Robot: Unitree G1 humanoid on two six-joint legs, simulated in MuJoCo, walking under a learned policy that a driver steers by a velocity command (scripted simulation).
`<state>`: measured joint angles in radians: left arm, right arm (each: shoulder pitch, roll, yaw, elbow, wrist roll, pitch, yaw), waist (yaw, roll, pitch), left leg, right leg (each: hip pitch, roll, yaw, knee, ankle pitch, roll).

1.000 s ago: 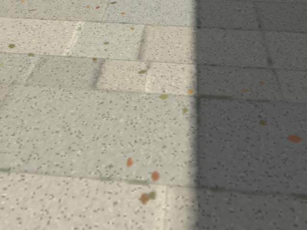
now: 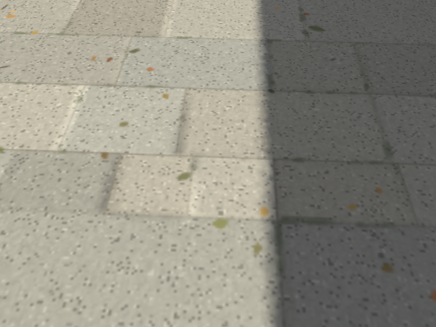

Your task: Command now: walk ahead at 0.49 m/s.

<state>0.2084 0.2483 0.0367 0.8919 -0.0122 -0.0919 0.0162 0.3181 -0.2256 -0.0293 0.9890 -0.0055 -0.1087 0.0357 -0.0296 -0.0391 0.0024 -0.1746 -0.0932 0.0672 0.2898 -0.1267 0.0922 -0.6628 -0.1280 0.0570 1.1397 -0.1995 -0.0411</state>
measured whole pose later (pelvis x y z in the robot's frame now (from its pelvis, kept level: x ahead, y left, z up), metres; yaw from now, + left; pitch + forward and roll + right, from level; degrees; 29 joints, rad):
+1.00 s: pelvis +0.55 -0.01 -0.01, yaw +1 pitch +1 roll +0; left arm 0.29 0.26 0.05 0.96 -0.02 -0.10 0.00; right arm 0.18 -0.24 -0.05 0.91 0.00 -0.10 0.03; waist 0.00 -0.03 0.02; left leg -0.34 -0.03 0.06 0.46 -0.15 0.07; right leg -0.44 -0.06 0.03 1.19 -0.35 -0.05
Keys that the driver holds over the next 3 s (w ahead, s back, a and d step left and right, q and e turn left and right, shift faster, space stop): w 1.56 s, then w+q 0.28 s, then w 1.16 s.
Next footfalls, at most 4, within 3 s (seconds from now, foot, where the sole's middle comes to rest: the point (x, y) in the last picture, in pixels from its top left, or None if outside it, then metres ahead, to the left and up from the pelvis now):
0.30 right None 0.34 -0.17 -0.78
0.86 left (198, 287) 0.65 0.07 -0.78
1.42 right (260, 206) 0.96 -0.16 -0.78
1.98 left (190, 152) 1.25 0.11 -0.78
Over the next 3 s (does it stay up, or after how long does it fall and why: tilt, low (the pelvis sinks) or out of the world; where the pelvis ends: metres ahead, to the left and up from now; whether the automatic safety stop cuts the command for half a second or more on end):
stays up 1.66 0.06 0.00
